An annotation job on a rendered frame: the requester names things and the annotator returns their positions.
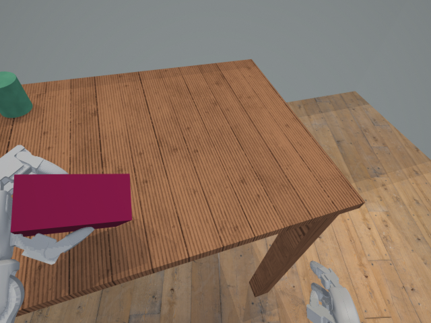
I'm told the sponge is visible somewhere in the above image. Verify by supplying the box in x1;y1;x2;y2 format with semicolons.
11;174;132;237

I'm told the robot right hand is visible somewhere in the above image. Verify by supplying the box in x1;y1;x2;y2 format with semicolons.
306;260;360;323

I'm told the table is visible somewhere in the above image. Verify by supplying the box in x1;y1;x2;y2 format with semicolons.
0;59;365;317

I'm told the robot left hand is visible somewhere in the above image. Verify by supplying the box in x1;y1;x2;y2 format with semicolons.
0;145;94;264

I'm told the robot left forearm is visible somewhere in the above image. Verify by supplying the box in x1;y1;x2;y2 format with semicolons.
0;259;24;323

